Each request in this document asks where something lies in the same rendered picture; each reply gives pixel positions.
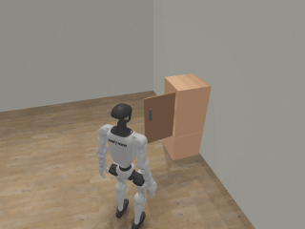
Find robot left forearm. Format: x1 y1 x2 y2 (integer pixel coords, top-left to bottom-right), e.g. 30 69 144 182
96 149 107 168

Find robot left upper arm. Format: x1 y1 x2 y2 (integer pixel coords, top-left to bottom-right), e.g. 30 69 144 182
96 124 112 156

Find robot right forearm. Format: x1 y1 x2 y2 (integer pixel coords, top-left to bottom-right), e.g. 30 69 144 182
140 160 154 187

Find robot right foot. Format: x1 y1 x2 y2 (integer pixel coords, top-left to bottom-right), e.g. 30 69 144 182
132 212 146 229

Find left robot hand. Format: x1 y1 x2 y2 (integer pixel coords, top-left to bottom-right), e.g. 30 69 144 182
98 164 110 178

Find robot right upper arm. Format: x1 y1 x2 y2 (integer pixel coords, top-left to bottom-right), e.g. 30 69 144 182
132 133 148 170

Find cupboard door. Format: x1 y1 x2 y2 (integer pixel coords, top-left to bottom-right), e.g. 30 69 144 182
143 92 176 144

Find right robot hand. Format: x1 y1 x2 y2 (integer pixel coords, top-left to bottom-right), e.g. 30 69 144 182
146 181 157 198

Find right robot shin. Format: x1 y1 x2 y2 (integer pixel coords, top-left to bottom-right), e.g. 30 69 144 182
133 196 146 224

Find handle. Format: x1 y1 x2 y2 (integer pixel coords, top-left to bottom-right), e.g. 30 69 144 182
148 107 152 121

